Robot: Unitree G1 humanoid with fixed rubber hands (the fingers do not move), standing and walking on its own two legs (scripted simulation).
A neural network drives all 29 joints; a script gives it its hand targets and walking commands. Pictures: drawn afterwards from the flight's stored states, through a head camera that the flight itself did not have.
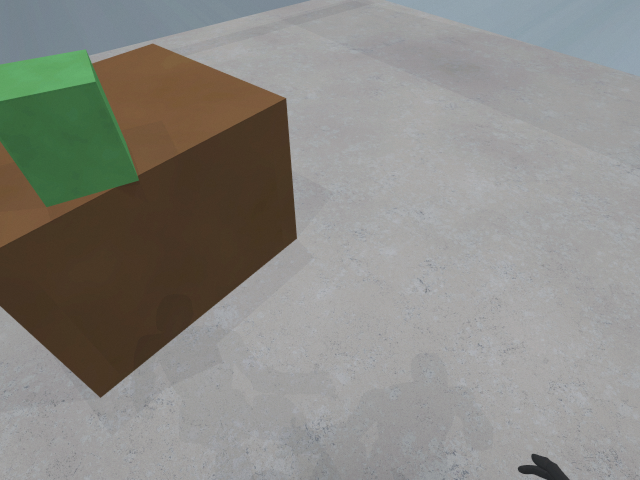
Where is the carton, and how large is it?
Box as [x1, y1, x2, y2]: [0, 49, 138, 206]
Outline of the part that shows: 85,49 0,64 0,141 46,206 138,180 125,141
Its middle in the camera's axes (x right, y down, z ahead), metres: -0.59 -0.27 +0.90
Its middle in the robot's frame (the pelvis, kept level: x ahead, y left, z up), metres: +0.87 +0.59 +0.02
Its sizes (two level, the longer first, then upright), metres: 0.210 0.200 0.250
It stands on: a pedestal, 0.66 m high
